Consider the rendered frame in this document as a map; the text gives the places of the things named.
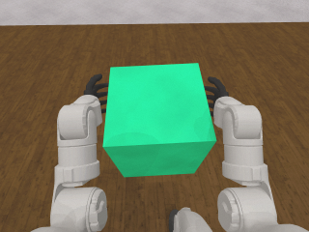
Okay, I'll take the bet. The robot left hand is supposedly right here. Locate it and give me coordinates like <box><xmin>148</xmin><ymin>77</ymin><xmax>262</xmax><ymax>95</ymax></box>
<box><xmin>83</xmin><ymin>73</ymin><xmax>109</xmax><ymax>114</ymax></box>

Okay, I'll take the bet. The carton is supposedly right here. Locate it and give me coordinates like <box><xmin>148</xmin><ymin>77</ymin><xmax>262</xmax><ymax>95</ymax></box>
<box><xmin>102</xmin><ymin>63</ymin><xmax>217</xmax><ymax>178</ymax></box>

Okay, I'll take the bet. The robot left upper arm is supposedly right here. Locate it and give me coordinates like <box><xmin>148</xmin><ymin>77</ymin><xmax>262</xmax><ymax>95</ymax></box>
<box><xmin>31</xmin><ymin>187</ymin><xmax>108</xmax><ymax>232</ymax></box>

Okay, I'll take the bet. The robot left forearm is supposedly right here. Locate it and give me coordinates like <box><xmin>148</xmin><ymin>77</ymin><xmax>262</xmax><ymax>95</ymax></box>
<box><xmin>50</xmin><ymin>95</ymin><xmax>102</xmax><ymax>224</ymax></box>

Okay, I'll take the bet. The robot right hand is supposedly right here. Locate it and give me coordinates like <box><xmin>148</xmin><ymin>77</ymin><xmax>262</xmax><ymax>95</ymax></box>
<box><xmin>204</xmin><ymin>76</ymin><xmax>229</xmax><ymax>117</ymax></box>

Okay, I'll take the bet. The robot right thigh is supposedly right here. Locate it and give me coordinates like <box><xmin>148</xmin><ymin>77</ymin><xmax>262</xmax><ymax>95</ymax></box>
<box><xmin>174</xmin><ymin>211</ymin><xmax>212</xmax><ymax>232</ymax></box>

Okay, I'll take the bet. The robot right shin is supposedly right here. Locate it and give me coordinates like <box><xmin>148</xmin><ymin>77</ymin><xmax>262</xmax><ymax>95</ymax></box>
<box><xmin>173</xmin><ymin>207</ymin><xmax>191</xmax><ymax>232</ymax></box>

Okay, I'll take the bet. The robot right forearm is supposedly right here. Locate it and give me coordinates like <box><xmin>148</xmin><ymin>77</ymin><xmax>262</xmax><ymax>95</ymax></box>
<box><xmin>213</xmin><ymin>96</ymin><xmax>277</xmax><ymax>220</ymax></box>

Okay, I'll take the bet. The robot right upper arm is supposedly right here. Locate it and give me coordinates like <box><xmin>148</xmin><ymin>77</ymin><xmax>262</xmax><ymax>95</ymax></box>
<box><xmin>217</xmin><ymin>187</ymin><xmax>309</xmax><ymax>232</ymax></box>

